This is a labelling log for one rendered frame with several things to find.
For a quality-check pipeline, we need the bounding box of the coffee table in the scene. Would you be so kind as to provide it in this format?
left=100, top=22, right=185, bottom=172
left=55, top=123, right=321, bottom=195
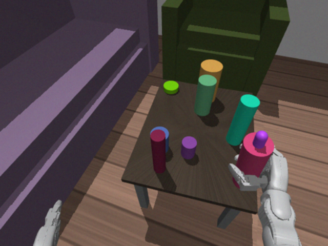
left=121, top=79, right=258, bottom=229

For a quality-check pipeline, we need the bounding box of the armchair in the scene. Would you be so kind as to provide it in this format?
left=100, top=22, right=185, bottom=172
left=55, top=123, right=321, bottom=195
left=161, top=0, right=290, bottom=96

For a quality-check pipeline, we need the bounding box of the right robot hand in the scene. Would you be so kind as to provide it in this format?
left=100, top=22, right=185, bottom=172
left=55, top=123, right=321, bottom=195
left=228, top=144, right=289, bottom=193

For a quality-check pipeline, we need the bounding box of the sofa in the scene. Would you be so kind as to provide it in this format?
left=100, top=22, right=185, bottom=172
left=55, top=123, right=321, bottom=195
left=0, top=0, right=159, bottom=246

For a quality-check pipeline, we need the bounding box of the right robot arm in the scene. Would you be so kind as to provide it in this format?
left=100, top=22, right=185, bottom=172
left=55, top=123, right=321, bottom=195
left=258, top=189, right=302, bottom=246

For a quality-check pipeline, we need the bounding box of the left robot hand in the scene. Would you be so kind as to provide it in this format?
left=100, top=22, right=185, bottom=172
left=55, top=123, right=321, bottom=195
left=33, top=200, right=62, bottom=246

